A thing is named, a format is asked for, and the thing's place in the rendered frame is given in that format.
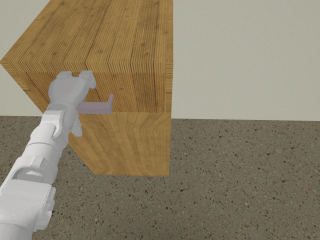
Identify handle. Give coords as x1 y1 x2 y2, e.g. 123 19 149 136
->
76 94 114 114

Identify robot left hand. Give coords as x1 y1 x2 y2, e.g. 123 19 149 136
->
48 70 97 137

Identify robot left upper arm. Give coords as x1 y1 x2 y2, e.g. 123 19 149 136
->
0 178 56 240

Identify cabinet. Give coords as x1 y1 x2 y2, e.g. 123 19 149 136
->
0 0 174 177

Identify drawer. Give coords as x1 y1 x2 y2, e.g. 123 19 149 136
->
17 71 166 113

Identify left robot forearm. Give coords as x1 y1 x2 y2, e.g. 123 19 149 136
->
0 100 77 198

